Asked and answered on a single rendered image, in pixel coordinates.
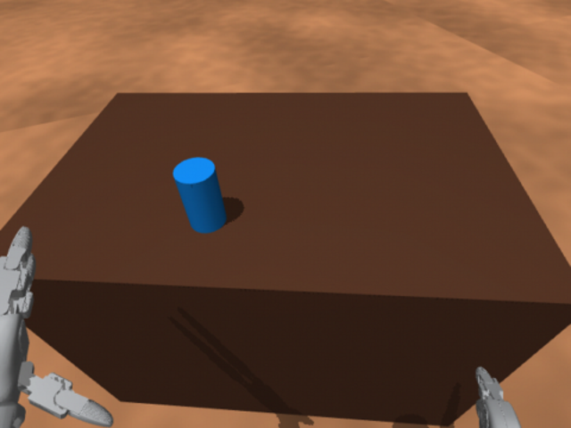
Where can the left robot arm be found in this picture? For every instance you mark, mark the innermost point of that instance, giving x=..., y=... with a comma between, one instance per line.
x=12, y=415

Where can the right robot hand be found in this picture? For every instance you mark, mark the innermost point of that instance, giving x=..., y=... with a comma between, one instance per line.
x=493, y=411

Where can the left robot hand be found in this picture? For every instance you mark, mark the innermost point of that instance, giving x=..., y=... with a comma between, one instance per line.
x=53, y=393

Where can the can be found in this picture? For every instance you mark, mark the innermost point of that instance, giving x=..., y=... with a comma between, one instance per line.
x=198, y=186

